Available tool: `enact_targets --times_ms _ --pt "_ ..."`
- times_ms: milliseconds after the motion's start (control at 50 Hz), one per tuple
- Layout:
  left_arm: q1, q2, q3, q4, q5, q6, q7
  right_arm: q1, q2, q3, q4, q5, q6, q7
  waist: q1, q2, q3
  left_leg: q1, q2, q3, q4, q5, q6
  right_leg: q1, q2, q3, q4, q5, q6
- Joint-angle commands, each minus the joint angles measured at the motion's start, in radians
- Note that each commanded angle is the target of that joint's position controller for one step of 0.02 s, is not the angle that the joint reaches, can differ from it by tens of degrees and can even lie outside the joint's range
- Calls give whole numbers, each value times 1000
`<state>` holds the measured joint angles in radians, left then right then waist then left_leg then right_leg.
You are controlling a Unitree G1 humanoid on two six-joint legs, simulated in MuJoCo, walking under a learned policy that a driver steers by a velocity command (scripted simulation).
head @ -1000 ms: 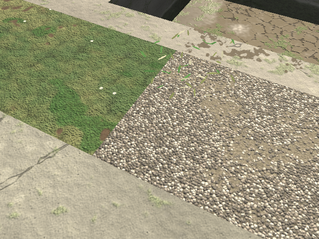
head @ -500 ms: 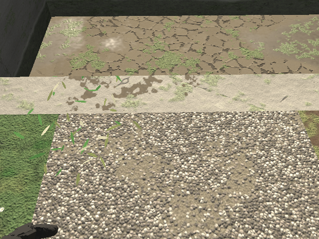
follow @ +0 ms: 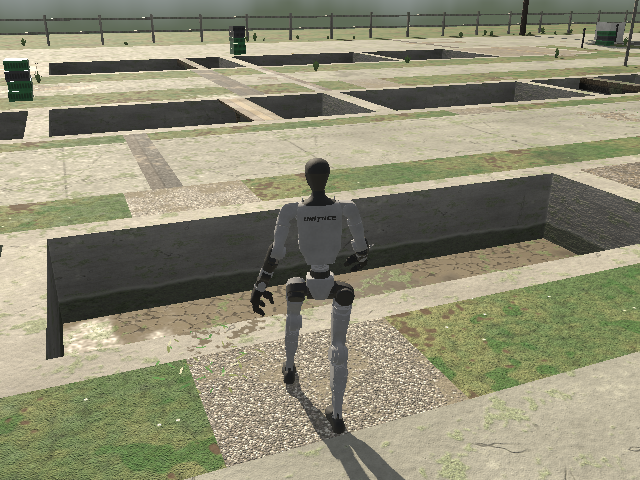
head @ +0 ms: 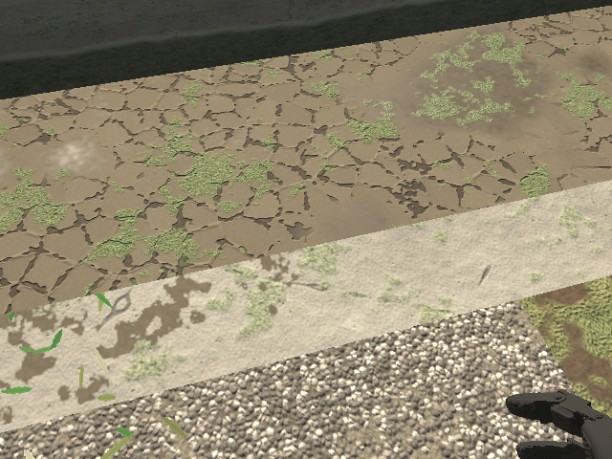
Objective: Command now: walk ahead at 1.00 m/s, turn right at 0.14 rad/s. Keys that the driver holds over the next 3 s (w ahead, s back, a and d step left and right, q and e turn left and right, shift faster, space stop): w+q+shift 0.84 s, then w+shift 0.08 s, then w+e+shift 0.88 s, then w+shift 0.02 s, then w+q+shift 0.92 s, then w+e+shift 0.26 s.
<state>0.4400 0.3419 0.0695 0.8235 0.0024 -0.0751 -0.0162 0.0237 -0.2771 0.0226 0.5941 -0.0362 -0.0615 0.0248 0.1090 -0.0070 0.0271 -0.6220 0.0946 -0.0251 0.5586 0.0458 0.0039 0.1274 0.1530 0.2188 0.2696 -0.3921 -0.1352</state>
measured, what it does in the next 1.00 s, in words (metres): walks ahead, turning left: left foot, then right foot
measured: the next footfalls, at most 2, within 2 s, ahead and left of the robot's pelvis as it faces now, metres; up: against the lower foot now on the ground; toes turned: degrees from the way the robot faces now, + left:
left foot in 0.04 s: +0.24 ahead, +0.15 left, +0.00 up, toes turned +1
right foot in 0.46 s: +0.62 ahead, +0.00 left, +0.00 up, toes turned +19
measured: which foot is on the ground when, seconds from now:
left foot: up 0.00-0.02, down 0.04-0.46, up 0.48-0.84, down 0.86-1.00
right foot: down 0.00-0.06, up 0.08-0.44, down 0.46-0.84, up 0.86-1.00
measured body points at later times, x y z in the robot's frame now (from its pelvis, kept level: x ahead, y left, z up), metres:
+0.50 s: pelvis +0.45 +0.08 -0.01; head +0.48 +0.08 +0.44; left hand +0.66 +0.34 -0.05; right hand +0.46 -0.21 -0.14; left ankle +0.22 +0.14 -0.68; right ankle +0.59 -0.01 -0.73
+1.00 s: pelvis +0.72 +0.21 -0.06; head +0.75 +0.25 +0.39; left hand +0.66 +0.48 -0.17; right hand +1.00 +0.15 -0.16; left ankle +0.75 +0.28 -0.72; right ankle +0.80 +0.07 -0.65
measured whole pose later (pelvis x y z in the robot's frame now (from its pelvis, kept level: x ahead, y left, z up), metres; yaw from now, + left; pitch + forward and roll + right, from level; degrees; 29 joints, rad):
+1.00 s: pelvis +0.72 +0.21 -0.06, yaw +43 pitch +1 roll -2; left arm 0.20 0.22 0.00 0.66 0.06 0.03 0.07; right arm 0.15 -0.22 0.00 0.62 -0.01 0.04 -0.01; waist 0.01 0.02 0.06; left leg -0.64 -0.13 0.02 1.04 -0.41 0.15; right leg -0.64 0.02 0.08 1.45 -0.46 0.09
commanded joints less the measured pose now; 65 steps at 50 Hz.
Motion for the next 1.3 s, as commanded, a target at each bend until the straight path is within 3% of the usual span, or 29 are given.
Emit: enact_targets --times_ms 20,60,80,100,140,220,300,380,440,460,480,500,540,580,680,740,800,820,840,860,880,900,940,980,1060,1140,1180,1200,1300 --pt "-16 203 44 -28 29 -10 12 188 -165 -74 17 9 -10 -21 -146 -46 -114 371 -130 112 -11 -179 70 -52 -246 18 245 1125 -38" --pt "-101 106 16 -54 56 -6 24 627 -265 -114 123 0 -3 -50 -360 65 -287 794 38 -94 31 -516 129 -344 -159 -104 940 811 0" --pt "34 -14 -13 -105 -2 -26 -1 572 -335 -131 145 -8 1 -32 -193 489 -350 975 242 -826 -273 -683 272 -727 57 -111 1210 -25 62" --pt "-31 45 -25 -101 35 -28 10 422 -249 -127 112 6 8 -9 -172 254 -200 918 230 -908 -334 -758 305 -910 -60 -103 1236 12 36" --pt "-216 75 -26 -135 51 -32 5 378 -150 -109 125 19 3 2 -168 -7 -59 672 151 -610 -300 -520 279 -867 -157 -112 1104 117 50" --pt "-277 13 -61 -206 80 5 -7 454 -117 -92 197 26 -15 -15 -92 61 27 457 28 -446 -346 -317 274 -830 -206 -151 874 41 115" --pt "-465 -9 -96 -290 40 -4 -21 425 -148 -109 177 37 -13 -25 -117 57 92 246 -52 -324 -431 -136 262 -657 -195 -225 493 302 169" --pt "-502 -4 -92 -312 21 -4 0 484 -175 -119 191 51 -3 -28 -160 59 33 345 -32 -334 -356 189 221 -470 -140 -235 362 439 149" --pt "-246 73 -50 -254 36 -19 30 451 -226 -127 170 56 19 -45 -24 26 -135 413 -69 -309 82 459 159 -171 -106 -212 264 290 102" --pt "-51 122 -27 -219 44 -28 45 416 -211 -127 144 55 14 -43 68 4 -255 262 -103 -286 356 264 140 82 -223 -108 288 160 73" --pt "117 178 -7 -203 47 -27 60 410 -69 -96 118 32 1 -49 90 -159 -382 93 -170 -203 696 -492 139 289 -503 179 279 -43 55" --pt "-38 206 -3 -234 32 -10 62 478 -59 -84 40 75 -2 -49 -34 -326 -426 -113 -203 -142 856 -528 111 277 -651 628 102 34 -17" --pt "-116 40 -29 -236 31 -1 52 328 -121 -96 54 23 23 -51 -13 -70 -170 -206 -95 -80 899 -397 99 49 -545 328 131 117 -28" --pt "-93 5 -32 -185 16 -10 53 295 -60 -95 30 18 58 -36 -61 -65 -62 -181 -68 -75 885 -348 90 -124 -466 62 196 637 12" --pt "-119 23 -36 -130 18 -28 40 163 -5 -73 -84 2 121 -25 -154 -83 0 -163 -48 -38 716 -170 92 -361 -445 -195 202 751 63" --pt "-164 30 -35 -118 11 -31 35 145 5 -59 -83 25 122 -15 -186 -75 42 81 -73 105 421 -37 117 -538 -389 -408 253 811 115" --pt "-142 159 -2 -124 6 -13 45 207 -84 -91 -67 50 129 12 -220 -151 -40 356 -183 184 341 -244 163 -497 -402 -434 388 1100 124" --pt "-210 169 2 -143 6 10 44 358 -104 -102 -32 41 142 0 -308 -175 -110 527 -190 159 420 -209 201 -537 -422 -420 609 1326 140" --pt "-314 187 15 -172 10 41 39 549 -145 -126 6 48 140 -18 -439 -105 -160 693 -135 8 326 -214 314 -674 -360 -402 1011 1081 174" --pt "-272 50 -6 -171 25 70 30 421 -192 -129 11 92 125 -25 -337 234 -90 675 -89 -128 261 345 332 -872 -105 -425 1424 14 195" --pt "-118 -14 -25 -220 55 82 52 230 -185 -98 -44 84 116 -28 -135 281 -163 617 23 -304 268 969 377 -917 -111 -286 1491 -102 232" --pt "-61 0 -33 -235 61 77 69 188 -157 -95 -82 72 99 -38 -142 227 -319 604 121 -451 178 806 452 -916 -118 -206 1458 -81 264" --pt "-116 1 -45 -225 58 89 85 80 -34 -51 -87 30 81 -52 -87 101 -218 288 102 -445 153 373 398 -880 -159 -153 1313 -57 249" --pt "-32 -30 -50 -175 63 120 99 -21 35 -6 -118 4 66 -45 -30 77 -174 61 65 -300 226 464 322 -727 -106 -131 1130 -98 228" --pt "-83 6 -41 -191 36 112 95 14 -112 -48 -83 13 39 -31 -73 111 -316 152 143 -190 158 671 216 -471 -104 -231 918 58 158" --pt "-133 -43 -49 -219 26 122 63 -93 -35 -37 -99 7 65 -32 -54 57 -267 190 132 2 348 701 70 -439 -149 -183 699 329 44" --pt "-166 -20 -49 -235 -9 140 58 -104 -15 -43 -114 -7 109 -39 -32 -142 -246 41 -112 128 634 131 -55 -420 -174 21 593 1163 -89" --pt "-283 -28 -57 -253 9 146 55 -142 68 -23 -142 -17 122 -42 -68 -270 -201 -27 -182 60 733 -592 -59 -523 -277 218 496 1256 -161" --pt "-446 -33 -42 -348 28 142 70 -94 39 -17 -120 -19 98 -53 -124 -95 -228 81 -96 -28 398 -585 -50 -512 -207 127 449 1147 -44"
Over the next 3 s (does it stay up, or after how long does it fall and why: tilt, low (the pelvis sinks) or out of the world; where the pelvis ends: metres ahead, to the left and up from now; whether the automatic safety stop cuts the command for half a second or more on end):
stays up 0.64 0.19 -0.01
